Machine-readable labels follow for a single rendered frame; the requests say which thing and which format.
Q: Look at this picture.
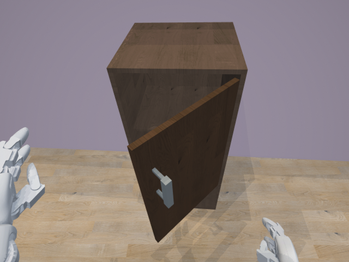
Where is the robot left forearm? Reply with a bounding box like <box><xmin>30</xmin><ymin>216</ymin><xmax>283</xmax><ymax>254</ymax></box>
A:
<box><xmin>0</xmin><ymin>224</ymin><xmax>20</xmax><ymax>262</ymax></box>

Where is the cupboard door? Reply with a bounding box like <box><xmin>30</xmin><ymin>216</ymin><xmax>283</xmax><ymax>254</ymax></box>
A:
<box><xmin>127</xmin><ymin>78</ymin><xmax>240</xmax><ymax>242</ymax></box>

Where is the left robot hand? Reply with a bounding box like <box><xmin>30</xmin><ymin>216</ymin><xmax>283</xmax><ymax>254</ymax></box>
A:
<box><xmin>0</xmin><ymin>127</ymin><xmax>45</xmax><ymax>225</ymax></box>

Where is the handle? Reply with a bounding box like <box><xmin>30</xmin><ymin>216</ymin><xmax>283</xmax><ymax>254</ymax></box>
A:
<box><xmin>152</xmin><ymin>168</ymin><xmax>174</xmax><ymax>209</ymax></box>

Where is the right robot hand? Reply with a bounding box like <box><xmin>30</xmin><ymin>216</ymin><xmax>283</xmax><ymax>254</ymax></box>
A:
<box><xmin>256</xmin><ymin>217</ymin><xmax>299</xmax><ymax>262</ymax></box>

